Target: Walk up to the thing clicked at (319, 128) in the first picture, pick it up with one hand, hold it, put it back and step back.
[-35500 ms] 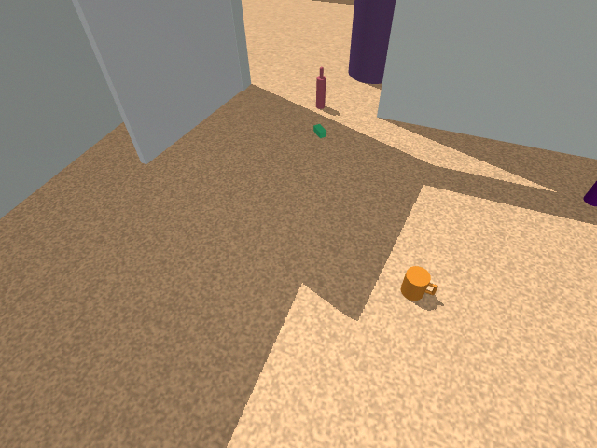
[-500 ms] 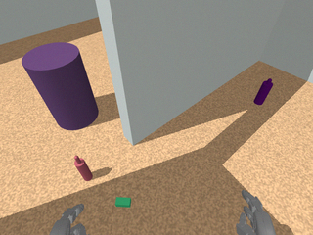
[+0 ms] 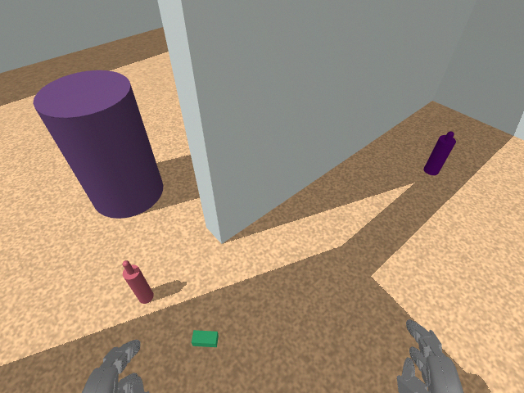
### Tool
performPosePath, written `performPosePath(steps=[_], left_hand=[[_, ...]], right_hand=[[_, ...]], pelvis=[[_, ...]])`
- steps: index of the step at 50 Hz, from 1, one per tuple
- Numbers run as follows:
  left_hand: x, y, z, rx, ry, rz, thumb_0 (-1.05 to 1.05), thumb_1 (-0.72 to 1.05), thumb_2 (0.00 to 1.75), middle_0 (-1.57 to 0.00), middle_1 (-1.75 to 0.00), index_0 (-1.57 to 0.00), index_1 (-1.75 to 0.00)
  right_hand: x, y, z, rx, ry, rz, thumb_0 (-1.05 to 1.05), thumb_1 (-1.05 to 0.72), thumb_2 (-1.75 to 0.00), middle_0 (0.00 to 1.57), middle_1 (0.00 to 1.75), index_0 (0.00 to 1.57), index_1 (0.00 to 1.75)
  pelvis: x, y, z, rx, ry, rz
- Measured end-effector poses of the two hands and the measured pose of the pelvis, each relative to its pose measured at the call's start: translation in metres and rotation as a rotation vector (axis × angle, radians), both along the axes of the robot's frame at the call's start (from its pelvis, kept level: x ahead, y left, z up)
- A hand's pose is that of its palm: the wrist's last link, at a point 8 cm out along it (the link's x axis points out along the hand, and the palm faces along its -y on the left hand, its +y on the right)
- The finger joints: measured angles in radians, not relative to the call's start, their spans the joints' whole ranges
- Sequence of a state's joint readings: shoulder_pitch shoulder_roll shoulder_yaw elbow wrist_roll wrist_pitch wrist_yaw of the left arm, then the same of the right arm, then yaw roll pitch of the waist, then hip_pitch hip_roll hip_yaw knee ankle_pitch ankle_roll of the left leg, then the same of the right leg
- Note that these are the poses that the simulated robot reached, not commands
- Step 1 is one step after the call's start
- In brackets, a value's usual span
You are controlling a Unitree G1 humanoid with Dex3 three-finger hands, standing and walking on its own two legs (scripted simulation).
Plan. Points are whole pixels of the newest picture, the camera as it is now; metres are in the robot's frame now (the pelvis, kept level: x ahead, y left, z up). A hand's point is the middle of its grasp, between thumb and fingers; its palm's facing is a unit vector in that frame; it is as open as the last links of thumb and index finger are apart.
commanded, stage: home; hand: left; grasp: from above
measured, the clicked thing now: (205, 338) +0.46 +0.20 -0.70
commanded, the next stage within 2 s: stand in 0.36 s
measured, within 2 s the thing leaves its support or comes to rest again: neither
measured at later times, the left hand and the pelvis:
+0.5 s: hand out of the picture +0.16 +0.19 -0.06, palm faces +0.02 -0.97 -0.25, open 7.4 cm; pelvis -0.01 +0.00 +0.00, yaw +0 degrees
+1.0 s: hand out of the picture +0.03 +0.24 -0.11, palm faces +0.06 -0.94 -0.32, open 7.4 cm; pelvis +0.00 +0.01 +0.05, yaw +2 degrees
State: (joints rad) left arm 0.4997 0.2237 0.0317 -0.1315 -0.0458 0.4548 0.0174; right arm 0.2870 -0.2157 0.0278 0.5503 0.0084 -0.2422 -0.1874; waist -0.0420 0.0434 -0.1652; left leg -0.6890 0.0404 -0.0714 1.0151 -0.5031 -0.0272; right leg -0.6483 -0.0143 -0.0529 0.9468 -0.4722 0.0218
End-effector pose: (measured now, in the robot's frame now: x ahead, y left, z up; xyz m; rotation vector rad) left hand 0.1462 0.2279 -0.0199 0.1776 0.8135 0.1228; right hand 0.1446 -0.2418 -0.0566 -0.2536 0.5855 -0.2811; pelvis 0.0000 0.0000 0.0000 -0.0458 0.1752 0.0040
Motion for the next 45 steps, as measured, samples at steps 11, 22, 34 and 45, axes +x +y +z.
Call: performPosePath(steps=[11, 22, 34, 45], left_hand=[[-0.001, 0.002, 0.001, 0.003, -0.003, -0.002, 0.01, 0.9, 0.9, -0.2, -0.3, -0.2, -0.3], [-0.003, 0.003, 0.0, 0.003, 0.0, -0.004, 0.01, 0.9, 0.9, -0.2, -0.3, -0.2, -0.3], [-0.033, 0.048, -0.045, 0.13, 0.134, 0.022, 0.01, 0.9, 0.9, -0.2, -0.3, -0.2, -0.3], [-0.106, 0.059, -0.055, 0.109, 0.395, 0.124, 0.01, 0.91, 0.9, -0.2, -0.3, -0.2, -0.3]], right_hand=[[0.0, 0.003, 0.0, 0.005, -0.003, 0.005, 0.01, -0.9, -0.9, 0.2, 0.3, 0.21, 0.3], [-0.002, 0.005, -0.001, 0.007, 0.0, 0.006, 0.01, -0.9, -0.9, 0.2, 0.3, 0.21, 0.3], [-0.035, -0.022, -0.021, 0.0, 0.428, 0.109, 0.01, -0.9, -0.9, 0.2, 0.3, 0.21, 0.3], [-0.069, -0.027, -0.016, 0.028, 0.591, 0.036, 0.01, -0.9, -0.9, 0.2, 0.3, 0.21, 0.3]], pelvis=[[-0.001, 0.001, 0.0, -0.002, -0.001, 0.001], [-0.003, 0.003, -0.001, -0.003, -0.001, 0.0], [-0.011, 0.005, 0.024, 0.044, -0.148, 0.004], [-0.004, 0.006, 0.047, 0.038, -0.201, 0.019]])
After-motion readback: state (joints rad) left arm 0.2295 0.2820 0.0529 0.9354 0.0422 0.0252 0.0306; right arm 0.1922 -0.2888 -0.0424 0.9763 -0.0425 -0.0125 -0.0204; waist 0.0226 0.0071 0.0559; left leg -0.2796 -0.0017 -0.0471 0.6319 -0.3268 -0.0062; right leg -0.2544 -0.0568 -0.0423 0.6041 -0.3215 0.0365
